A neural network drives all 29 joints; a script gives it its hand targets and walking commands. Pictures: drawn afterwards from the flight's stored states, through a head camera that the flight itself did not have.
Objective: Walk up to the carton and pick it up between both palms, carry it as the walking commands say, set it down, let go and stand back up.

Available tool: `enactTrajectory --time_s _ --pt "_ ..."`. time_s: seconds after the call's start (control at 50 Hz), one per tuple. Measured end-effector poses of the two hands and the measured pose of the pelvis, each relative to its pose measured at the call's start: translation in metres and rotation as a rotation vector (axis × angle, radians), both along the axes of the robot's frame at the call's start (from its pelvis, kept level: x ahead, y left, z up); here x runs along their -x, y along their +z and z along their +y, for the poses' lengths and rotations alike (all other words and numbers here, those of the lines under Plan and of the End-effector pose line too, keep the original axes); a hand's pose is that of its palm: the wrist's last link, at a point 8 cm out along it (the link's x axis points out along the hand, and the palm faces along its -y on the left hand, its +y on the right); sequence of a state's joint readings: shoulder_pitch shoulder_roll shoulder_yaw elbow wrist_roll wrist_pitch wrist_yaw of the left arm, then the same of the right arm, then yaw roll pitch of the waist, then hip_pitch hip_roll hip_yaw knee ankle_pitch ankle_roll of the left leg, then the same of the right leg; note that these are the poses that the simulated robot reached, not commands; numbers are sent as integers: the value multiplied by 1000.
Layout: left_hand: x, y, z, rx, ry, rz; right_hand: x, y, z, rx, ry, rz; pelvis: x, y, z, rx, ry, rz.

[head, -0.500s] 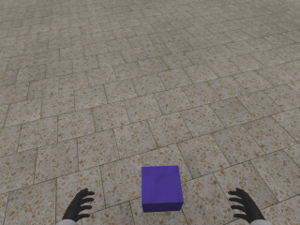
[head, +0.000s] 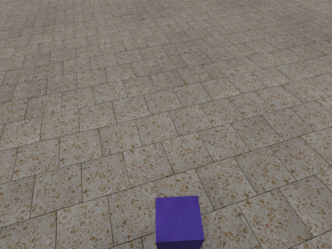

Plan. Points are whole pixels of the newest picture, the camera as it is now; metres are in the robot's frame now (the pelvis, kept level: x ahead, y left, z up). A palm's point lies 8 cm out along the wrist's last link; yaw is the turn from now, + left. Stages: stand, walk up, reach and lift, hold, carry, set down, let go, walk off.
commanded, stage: stand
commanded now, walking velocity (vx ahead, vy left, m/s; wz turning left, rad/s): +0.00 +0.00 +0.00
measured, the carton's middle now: (177, 223) +0.37 -0.02 -0.67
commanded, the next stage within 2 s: none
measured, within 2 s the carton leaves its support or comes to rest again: neither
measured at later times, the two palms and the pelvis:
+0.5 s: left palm out of the picture -0.03 +0.24 -0.13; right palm out of the picture -0.05 -0.24 -0.13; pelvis -0.02 +0.00 +0.01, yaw +0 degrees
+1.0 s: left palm out of the picture -0.08 +0.22 -0.14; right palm out of the picture -0.10 -0.22 -0.13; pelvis -0.04 +0.00 +0.01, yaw +0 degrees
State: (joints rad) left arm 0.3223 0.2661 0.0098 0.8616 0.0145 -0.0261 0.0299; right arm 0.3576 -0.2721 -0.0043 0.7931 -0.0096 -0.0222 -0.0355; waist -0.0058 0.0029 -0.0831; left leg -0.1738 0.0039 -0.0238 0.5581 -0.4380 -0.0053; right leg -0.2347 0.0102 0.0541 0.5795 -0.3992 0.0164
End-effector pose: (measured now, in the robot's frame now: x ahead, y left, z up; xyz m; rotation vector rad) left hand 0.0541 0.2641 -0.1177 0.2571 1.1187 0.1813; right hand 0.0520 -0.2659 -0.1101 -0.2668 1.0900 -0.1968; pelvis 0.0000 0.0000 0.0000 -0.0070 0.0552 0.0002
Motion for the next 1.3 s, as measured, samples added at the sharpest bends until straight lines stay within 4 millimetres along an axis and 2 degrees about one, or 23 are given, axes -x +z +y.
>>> enactTrajectory --time_s 0.42,0.62,0.96,1.3 --pt "74 -15 -17 40 46 243 85 -18 17 -42 -59 263 12 5 1 0 -4 -47" --pt "102 -18 -28 66 56 305 116 -22 31 -71 -74 334 23 7 2 -1 -5 -64" --pt "136 -19 -40 96 70 363 146 -24 48 -107 -89 388 39 9 4 -3 -7 -77" --pt "155 -19 -47 114 77 382 161 -25 58 -129 -103 400 51 10 5 -6 -10 -82"
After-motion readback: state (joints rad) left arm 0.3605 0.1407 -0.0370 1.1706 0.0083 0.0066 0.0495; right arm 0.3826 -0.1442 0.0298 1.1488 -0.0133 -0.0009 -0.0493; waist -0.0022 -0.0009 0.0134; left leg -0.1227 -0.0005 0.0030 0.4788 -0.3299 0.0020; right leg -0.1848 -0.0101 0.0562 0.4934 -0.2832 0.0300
